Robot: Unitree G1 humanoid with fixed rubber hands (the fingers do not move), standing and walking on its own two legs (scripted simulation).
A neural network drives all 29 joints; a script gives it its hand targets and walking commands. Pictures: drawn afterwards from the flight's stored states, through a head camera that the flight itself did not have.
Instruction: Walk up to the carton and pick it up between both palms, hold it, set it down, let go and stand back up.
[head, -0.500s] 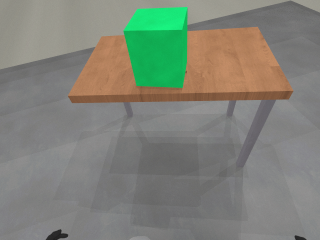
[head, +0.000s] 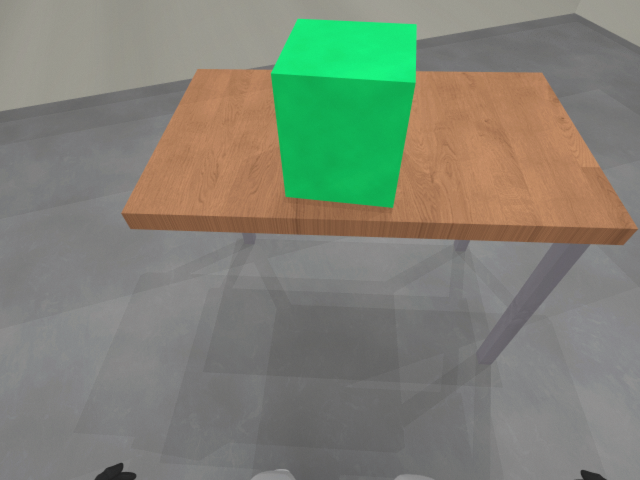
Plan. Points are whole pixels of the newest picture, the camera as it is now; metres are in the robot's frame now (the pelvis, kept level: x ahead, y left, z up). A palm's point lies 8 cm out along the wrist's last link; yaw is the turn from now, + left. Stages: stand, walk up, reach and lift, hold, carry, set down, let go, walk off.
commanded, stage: walk up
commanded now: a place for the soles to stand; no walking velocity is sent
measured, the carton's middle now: (346, 116) +0.70 -0.01 +0.07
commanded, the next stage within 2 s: none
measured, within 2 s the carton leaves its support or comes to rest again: neither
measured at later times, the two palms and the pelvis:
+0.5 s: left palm (116, 409) +0.21 +0.29 -0.03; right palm (604, 410) +0.23 -0.35 -0.09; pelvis +0.14 -0.04 +0.02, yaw +1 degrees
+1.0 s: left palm (116, 372) +0.28 +0.34 -0.10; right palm (539, 351) +0.31 -0.29 -0.08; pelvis +0.22 +0.03 +0.00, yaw +1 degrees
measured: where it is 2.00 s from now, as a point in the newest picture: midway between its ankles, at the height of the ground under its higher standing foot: (331, 462)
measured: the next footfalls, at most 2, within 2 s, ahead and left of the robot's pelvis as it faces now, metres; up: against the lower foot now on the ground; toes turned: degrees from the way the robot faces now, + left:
right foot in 0.32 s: +0.23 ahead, -0.15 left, +0.00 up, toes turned -5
left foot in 0.78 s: +0.28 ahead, +0.13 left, +0.00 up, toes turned +2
